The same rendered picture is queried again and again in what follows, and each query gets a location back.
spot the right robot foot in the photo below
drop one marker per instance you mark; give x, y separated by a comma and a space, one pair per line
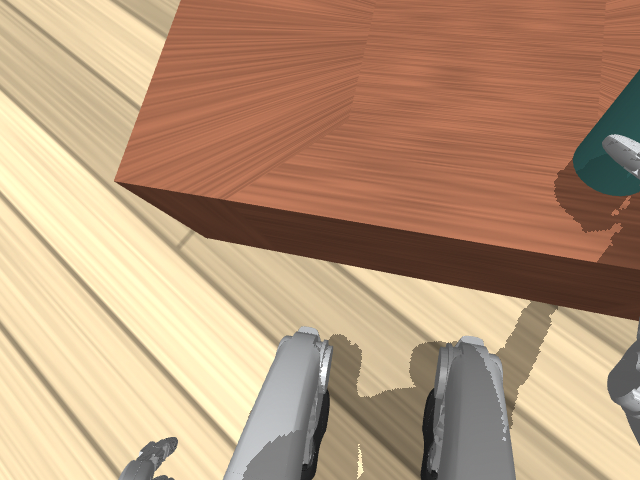
426, 472

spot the right robot hand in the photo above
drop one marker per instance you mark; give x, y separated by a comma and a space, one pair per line
625, 151

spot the right robot arm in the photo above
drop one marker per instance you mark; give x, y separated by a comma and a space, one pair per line
624, 385

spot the bottle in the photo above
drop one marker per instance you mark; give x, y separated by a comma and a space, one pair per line
592, 163

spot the left robot foot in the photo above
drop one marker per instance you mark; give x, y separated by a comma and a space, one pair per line
309, 470

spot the left robot hand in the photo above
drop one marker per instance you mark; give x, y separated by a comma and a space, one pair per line
149, 460

